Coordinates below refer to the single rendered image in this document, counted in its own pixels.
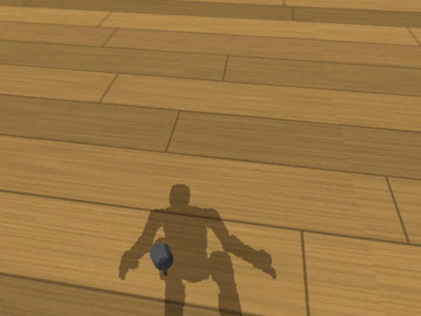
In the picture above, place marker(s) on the mug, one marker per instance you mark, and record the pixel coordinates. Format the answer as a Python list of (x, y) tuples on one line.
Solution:
[(161, 256)]

